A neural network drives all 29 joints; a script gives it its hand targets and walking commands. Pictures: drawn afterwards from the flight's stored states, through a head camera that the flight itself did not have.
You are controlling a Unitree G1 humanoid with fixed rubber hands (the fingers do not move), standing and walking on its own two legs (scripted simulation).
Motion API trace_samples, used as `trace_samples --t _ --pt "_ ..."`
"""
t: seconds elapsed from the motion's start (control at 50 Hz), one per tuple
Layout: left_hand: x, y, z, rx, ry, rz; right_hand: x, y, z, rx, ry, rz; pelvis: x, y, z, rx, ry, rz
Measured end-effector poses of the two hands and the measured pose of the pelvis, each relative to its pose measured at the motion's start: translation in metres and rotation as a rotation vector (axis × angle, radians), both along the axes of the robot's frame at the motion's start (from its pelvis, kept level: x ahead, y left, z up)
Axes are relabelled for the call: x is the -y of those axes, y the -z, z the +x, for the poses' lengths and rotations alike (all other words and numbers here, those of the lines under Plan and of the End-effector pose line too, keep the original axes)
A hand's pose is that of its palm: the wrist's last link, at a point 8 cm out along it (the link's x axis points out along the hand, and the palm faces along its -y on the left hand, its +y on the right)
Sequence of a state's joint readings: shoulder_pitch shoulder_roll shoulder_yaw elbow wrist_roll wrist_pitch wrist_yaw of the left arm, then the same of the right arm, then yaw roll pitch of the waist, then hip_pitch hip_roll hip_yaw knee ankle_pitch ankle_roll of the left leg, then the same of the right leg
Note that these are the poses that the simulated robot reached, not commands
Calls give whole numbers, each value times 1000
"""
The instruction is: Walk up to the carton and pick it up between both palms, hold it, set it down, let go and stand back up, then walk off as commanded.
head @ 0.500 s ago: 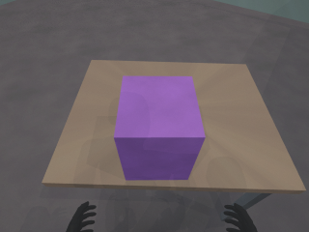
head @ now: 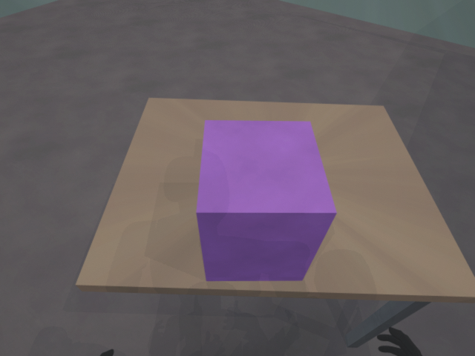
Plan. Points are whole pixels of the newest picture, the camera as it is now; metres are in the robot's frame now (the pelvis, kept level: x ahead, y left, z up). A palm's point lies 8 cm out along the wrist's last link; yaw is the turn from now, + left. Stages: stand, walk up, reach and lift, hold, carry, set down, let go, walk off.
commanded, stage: stand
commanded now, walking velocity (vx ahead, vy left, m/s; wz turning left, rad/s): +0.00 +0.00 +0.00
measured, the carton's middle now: (256, 204) +0.40 -0.04 +0.01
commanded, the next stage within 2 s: walk off in 1.30 s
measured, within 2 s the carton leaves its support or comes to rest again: neither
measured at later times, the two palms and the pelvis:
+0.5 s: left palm out of the picture +0.10 +0.26 -0.12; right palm out of the picture +0.10 -0.28 -0.09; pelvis +0.00 +0.00 +0.00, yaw +0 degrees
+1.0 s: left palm out of the picture +0.10 +0.26 -0.11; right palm out of the picture +0.09 -0.29 -0.10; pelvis +0.00 -0.01 +0.00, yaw +0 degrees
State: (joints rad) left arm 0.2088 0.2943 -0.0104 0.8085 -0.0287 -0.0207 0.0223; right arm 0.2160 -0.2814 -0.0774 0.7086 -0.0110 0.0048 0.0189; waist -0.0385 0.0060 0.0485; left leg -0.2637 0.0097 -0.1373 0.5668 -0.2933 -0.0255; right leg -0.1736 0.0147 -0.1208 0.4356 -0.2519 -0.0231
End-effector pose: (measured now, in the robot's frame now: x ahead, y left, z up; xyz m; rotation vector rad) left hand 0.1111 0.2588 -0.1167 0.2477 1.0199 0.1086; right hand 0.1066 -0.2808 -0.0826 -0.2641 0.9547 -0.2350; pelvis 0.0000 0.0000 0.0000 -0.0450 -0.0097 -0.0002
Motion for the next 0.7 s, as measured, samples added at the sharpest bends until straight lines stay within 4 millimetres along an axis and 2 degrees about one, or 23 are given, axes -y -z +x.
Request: trace_samples --t 0.36,0.7 --pt "-6 2 -10 -43 -14 17 0 4 -1 -1 6 13 0 0 0 1 0 1" --pt "-2 -1 -8 -47 -20 31 5 12 -9 -24 19 28 6 -1 0 10 -1 10"
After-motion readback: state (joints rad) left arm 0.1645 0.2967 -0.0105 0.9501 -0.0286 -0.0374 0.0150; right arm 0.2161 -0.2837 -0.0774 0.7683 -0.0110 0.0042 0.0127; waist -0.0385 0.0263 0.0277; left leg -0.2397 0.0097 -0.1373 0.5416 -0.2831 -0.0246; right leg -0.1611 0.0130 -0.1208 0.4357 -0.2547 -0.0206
